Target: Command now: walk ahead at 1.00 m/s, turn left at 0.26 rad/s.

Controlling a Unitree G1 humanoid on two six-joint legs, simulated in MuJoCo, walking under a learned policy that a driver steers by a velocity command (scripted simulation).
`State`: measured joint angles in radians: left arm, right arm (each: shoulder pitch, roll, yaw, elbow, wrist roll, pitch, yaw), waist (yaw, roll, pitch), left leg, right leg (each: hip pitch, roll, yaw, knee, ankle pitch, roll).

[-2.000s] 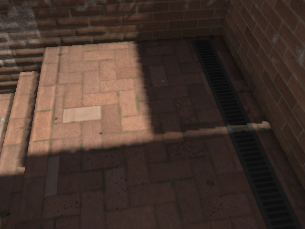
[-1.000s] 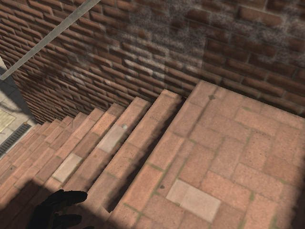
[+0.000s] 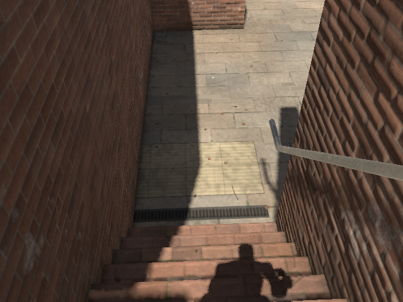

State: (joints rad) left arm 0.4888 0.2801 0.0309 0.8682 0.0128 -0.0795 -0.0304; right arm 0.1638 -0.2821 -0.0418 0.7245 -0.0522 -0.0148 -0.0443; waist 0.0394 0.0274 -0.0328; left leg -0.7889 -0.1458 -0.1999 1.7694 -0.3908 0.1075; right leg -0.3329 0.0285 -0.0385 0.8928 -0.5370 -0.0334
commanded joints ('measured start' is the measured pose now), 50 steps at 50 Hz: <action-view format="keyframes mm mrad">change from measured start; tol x64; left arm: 1 11 159 10 -37 24 -42 12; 50 -317 146 1 -86 0 37 -103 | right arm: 1 55 -30 1 -38 -13 -1 -1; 50 92 -150 -14 163 23 20 110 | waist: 1 -87 -124 133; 50 -79 -39 11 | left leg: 1 -57 84 -55 -361 392 -74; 13 1175 145 307 -1419 822 44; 15 1389 565 -171 -1071 1833 418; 23 -245 234 117 -1248 461 127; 50 549 152 236 -1405 263 -153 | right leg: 1 -261 -366 544 -249 745 -191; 15 -800 78 157 1386 -273 84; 22 -205 -165 65 430 864 123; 50 243 -45 48 -469 644 31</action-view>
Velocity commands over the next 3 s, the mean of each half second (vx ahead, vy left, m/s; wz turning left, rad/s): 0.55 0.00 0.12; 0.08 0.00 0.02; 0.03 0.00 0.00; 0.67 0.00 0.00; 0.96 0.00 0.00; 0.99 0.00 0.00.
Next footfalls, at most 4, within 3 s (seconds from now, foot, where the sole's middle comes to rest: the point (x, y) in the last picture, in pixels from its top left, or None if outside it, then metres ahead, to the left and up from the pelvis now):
0.26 left None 0.24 0.08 -0.93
0.58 right None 0.33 -0.16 -0.93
2.10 left None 0.48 0.03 -1.14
2.52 right None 0.74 -0.17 -1.34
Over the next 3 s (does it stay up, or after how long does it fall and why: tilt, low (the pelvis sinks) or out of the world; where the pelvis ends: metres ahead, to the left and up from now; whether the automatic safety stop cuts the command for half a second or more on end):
stays up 0.93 -0.08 -0.79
